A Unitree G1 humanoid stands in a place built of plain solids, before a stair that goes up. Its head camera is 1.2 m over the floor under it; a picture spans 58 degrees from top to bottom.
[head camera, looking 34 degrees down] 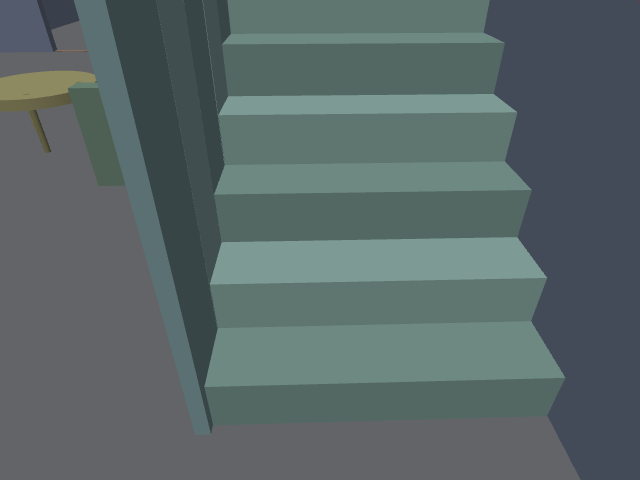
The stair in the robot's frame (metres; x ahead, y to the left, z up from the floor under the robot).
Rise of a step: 0.18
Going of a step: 0.23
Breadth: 1.03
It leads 2 degrees to the left of straight ahead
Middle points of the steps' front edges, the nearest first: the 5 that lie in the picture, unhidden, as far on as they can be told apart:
0.79 -0.19 0.18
1.01 -0.18 0.37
1.24 -0.18 0.55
1.47 -0.17 0.73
1.69 -0.16 0.92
